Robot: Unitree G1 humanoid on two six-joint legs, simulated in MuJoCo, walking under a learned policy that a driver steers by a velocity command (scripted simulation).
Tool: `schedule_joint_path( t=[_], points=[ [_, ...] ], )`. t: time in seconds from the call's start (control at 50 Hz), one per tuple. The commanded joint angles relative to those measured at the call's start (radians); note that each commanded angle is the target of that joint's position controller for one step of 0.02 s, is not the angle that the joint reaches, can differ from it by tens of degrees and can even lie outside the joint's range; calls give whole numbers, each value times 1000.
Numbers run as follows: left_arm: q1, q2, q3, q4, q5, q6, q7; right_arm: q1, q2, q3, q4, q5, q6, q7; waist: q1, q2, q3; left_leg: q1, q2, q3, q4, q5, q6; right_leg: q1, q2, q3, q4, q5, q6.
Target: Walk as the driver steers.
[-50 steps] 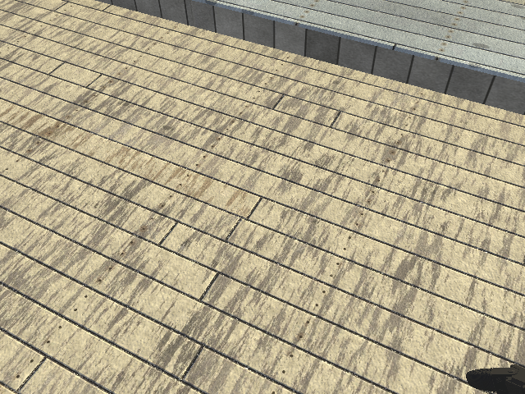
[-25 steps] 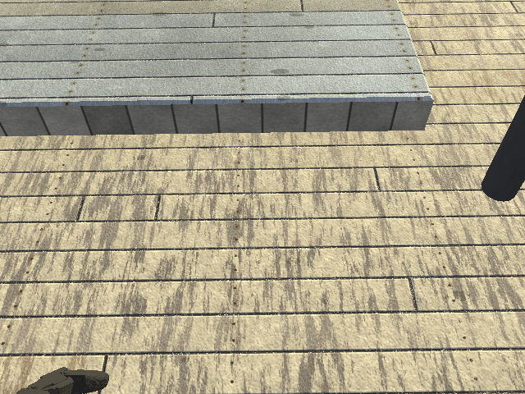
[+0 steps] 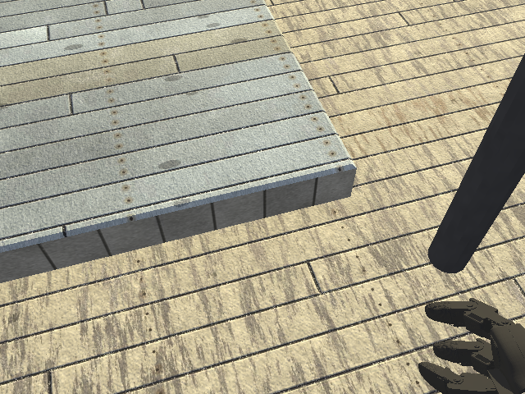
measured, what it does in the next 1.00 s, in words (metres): walks ahead, turning right: left foot, then right foot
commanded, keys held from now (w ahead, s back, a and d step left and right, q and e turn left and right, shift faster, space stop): w+e+shift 0.06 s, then e+shift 0.08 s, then shift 0.86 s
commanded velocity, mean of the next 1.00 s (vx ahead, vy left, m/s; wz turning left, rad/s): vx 0.29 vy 0.00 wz -0.37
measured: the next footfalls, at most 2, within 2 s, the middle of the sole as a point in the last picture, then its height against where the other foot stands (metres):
left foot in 0.04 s outside the picture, level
right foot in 0.42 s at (344, 392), level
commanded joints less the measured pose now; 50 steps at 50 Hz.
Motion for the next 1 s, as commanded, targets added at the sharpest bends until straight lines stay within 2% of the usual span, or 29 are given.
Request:
schedule_joint_path(
  t=[0.02, 0.04, 0.06, 0.08, 0.1, 0.12, 0.14, 0.16, 0.2, 0.28, 0.3, 0.34, 0.4, 0.42, 0.44, 0.46, 0.48, 0.5, 0.54, 0.56, 0.64, 0.72, 0.76, 0.78, 0.8, 0.82, 0.84, 0.9, 1.0],
  points=[
    [-156, 226, 51, -85, 12, -21, 1, 395, -227, -96, 44, 10, -15, -39, -314, -15, -231, 727, -51, 48, 7, -163, 32, -321, -133, 80, 431, 905, 15],
    [-172, 101, 17, -111, 17, -34, 2, 612, -294, -123, 78, -18, -20, -63, -379, 108, -356, 966, 158, -157, -6, -515, 60, -484, -74, 4, 774, 514, 20],
    [-68, -24, -22, -174, -29, -32, -1, 521, -350, -129, 57, -49, -20, -59, -234, 436, -452, 1088, 425, -754, -260, -813, 139, -761, 22, -109, 1021, -92, 48],
    [-72, 55, -25, -150, -3, -11, 13, 388, -287, -134, 38, -41, -13, -51, -203, 325, -336, 956, 421, -833, -308, -859, 190, -876, -79, -163, 1095, 4, 44],
    [-157, 99, -15, -129, 19, 4, 11, 336, -180, -109, 28, -38, -12, -46, -213, 144, -196, 820, 372, -611, -282, -648, 194, -868, -141, -195, 1061, 78, 50],
    [-208, 98, -11, -126, 26, 16, 3, 324, -122, -95, 52, -37, -13, -41, -204, 27, -92, 698, 325, -410, -258, -312, 190, -839, -174, -215, 1011, 103, 66],
    [-280, 85, -8, -136, 42, 26, -9, 369, -108, -86, 88, -30, -13, -40, -212, 15, -29, 627, 252, -201, -238, 52, 149, -805, -201, -222, 948, 77, 74],
    [-234, 55, -13, -150, 43, 43, -20, 378, -113, -84, 112, -21, -23, -37, -169, 106, -53, 602, 268, -166, -221, 237, 171, -786, -197, -232, 937, 48, 93],
    [-286, 21, -25, -183, 48, 60, -34, 401, -97, -78, 153, 10, -45, -19, -154, 128, -34, 561, 252, -67, -240, 499, 167, -786, -194, -236, 849, 56, 105],
    [-325, -20, -56, -228, 33, 46, -66, 285, -129, -84, 159, 23, -51, -2, -82, 169, -28, 397, 149, 164, -279, 561, 128, -574, -166, -298, 432, 350, 111],
    [-328, -16, -60, -217, 36, 45, -70, 271, -144, -92, 157, 26, -53, 0, -88, 148, -26, 374, 127, 202, -271, 525, 113, -497, -137, -337, 345, 427, 108],
    [-355, -1, -56, -205, 48, 33, -75, 327, -174, -102, 186, 32, -47, -3, -111, 108, -39, 379, 130, 202, -246, 429, 101, -390, -104, -359, 259, 494, 89],
    [-179, 49, -34, -136, 79, 12, -53, 377, -204, -104, 207, 40, -24, -20, -39, 56, -126, 430, 121, 227, 91, 487, 83, -198, -81, -322, 172, 500, 27],
    [-134, 99, -22, -122, 88, 3, -36, 430, -193, -100, 203, 38, -14, -21, -30, -42, -169, 346, 60, 256, 340, 175, 61, -82, -188, -232, 151, 819, -1],
    [-152, 175, -8, -150, 73, 7, -17, 601, -84, -75, 187, 38, 7, -17, -123, -258, -345, 122, -67, 229, 747, -705, 27, 182, -553, 122, 287, 1517, -166],
    [-115, 149, -2, -175, 3, 18, 4, 603, -147, -82, 210, 28, 37, -30, -60, -137, -531, 119, -65, 65, 839, -659, 29, 199, -587, 208, 256, 1527, -240],
    [-196, 101, -16, -172, -15, 24, 23, 548, -144, -82, 211, 28, 47, -32, -96, -94, -414, 105, -25, 41, 822, -576, 26, 54, -524, 128, 190, 1318, -218],
    [-258, 32, -40, -168, -13, 29, 27, 477, -135, -77, 197, 18, 51, -37, -112, -36, -280, 96, -3, 46, 744, -531, 24, -79, -468, 75, 134, 1175, -181],
    [-288, -7, -59, -135, 2, 30, 37, 462, -112, -71, 205, 3, 75, -39, -161, -28, -156, 201, 6, 49, 611, -473, 17, -289, -398, -2, 49, 1067, -117],
    [-289, -3, -59, -126, 14, 27, 34, 491, -97, -69, 214, 5, 91, -41, -174, -71, -156, 265, -5, 52, 570, -471, 13, -345, -396, -16, 43, 1097, -128],
    [-292, -8, -59, -79, 31, 8, 22, 447, -47, -64, 219, 22, 111, -47, -187, -50, -189, 355, -25, 60, 329, -401, 12, -373, -338, -88, 20, 950, -78],
    [-296, -3, -51, -45, 28, 32, 15, 377, -41, -67, 222, 24, 135, -52, -170, -102, -141, 446, -52, 76, 140, -316, 24, -464, -311, -53, -42, 377, -33],
    [-309, -14, -53, -37, 18, 49, 19, 372, -28, -64, 228, 10, 127, -51, -187, -72, -87, 542, -53, 73, -49, -234, 52, -562, -279, -30, -55, 56, 22],
    [-279, -40, -60, -28, 17, 50, 21, 359, -56, -66, 217, -3, 115, -54, -178, -6, -59, 561, 33, -28, -148, -261, 75, -605, -253, -33, -38, -16, 67],
    [-227, -54, -58, -21, 10, 51, 22, 319, -124, -77, 199, -8, 103, -56, -131, 88, -28, 500, 143, -144, -213, -328, 114, -605, -178, -106, 10, -5, 100],
    [-237, -54, -56, -1, 13, 60, 24, 288, -120, -79, 210, 7, 95, -51, -131, 159, -4, 275, 195, -201, -297, -451, 151, -420, -111, -200, 95, 99, 111],
    [-235, -58, -53, 10, 25, 64, 23, 236, -85, -68, 208, 14, 84, -49, -104, 167, 24, 180, 172, -188, -323, -494, 138, -308, -118, -211, 148, 170, 114],
    [-209, -50, -47, 44, 33, 59, 20, 231, -78, -68, 227, 23, 74, -55, -95, 153, 20, 200, 105, -107, -295, -455, 97, -263, -145, -191, 109, 252, 113],
    [-226, -21, -43, 91, 18, 47, 31, 327, -55, -74, 268, 20, 85, -54, -150, -9, 37, 387, 30, -31, -192, -334, 91, -415, -214, -83, -40, 141, 92]
  ],
)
